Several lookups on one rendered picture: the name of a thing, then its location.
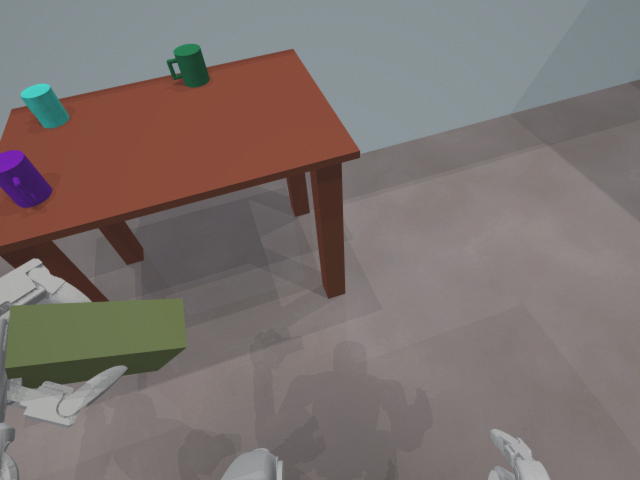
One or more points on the robot left thigh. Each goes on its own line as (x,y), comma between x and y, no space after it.
(255,465)

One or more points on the right robot hand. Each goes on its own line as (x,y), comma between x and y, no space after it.
(518,455)

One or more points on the sponge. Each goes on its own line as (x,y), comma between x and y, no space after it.
(73,342)

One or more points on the table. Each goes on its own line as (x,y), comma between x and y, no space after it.
(145,147)

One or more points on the left robot hand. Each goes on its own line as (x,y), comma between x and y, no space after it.
(53,403)

